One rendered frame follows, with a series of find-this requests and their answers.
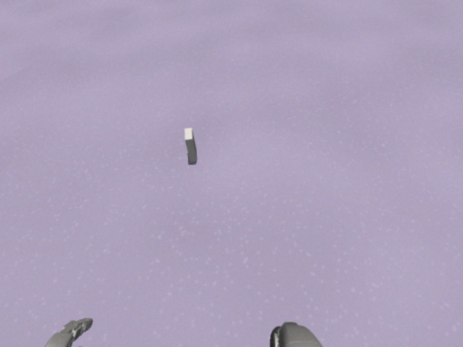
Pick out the carton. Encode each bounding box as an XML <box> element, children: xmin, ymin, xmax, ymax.
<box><xmin>184</xmin><ymin>128</ymin><xmax>197</xmax><ymax>162</ymax></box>

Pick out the left robot hand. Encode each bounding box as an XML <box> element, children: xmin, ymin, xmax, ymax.
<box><xmin>44</xmin><ymin>318</ymin><xmax>93</xmax><ymax>347</ymax></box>

